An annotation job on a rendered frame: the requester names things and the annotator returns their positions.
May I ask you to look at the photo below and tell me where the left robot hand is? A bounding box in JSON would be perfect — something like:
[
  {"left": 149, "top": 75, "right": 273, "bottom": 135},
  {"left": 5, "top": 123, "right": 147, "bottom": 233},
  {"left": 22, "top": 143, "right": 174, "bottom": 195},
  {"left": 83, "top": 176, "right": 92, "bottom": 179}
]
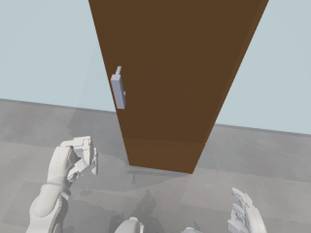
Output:
[{"left": 47, "top": 136, "right": 98, "bottom": 189}]

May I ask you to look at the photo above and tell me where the right robot hand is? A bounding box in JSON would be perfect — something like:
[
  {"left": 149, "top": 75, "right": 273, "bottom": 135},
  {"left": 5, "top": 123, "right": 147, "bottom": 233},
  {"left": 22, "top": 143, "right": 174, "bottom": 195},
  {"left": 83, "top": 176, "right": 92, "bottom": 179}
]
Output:
[{"left": 227, "top": 187, "right": 267, "bottom": 233}]

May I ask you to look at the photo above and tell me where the left robot thigh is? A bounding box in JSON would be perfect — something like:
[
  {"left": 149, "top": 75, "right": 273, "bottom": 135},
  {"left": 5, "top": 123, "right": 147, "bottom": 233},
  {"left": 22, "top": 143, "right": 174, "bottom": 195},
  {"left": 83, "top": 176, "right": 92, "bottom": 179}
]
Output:
[{"left": 115, "top": 219, "right": 145, "bottom": 233}]

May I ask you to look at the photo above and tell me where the handle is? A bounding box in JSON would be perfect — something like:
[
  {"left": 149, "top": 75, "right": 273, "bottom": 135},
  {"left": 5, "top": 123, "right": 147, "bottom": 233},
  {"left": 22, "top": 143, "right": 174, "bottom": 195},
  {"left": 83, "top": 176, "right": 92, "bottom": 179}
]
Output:
[{"left": 111, "top": 66, "right": 126, "bottom": 109}]

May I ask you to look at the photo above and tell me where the robot left forearm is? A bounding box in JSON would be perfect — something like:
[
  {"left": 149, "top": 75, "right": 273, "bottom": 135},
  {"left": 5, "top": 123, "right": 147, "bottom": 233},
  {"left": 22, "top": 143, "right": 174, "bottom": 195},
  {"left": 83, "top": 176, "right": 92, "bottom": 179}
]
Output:
[{"left": 25, "top": 183, "right": 71, "bottom": 233}]

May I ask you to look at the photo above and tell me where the cupboard door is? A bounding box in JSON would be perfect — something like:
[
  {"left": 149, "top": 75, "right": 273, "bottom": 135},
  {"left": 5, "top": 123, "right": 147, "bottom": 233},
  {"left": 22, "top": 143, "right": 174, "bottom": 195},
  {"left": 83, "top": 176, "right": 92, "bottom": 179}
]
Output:
[{"left": 88, "top": 0, "right": 261, "bottom": 144}]

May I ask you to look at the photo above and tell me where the robot left shin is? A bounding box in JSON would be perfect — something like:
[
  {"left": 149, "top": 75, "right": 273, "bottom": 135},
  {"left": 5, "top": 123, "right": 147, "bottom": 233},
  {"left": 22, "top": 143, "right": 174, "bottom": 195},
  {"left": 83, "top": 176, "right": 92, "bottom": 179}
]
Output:
[{"left": 129, "top": 216, "right": 138, "bottom": 221}]

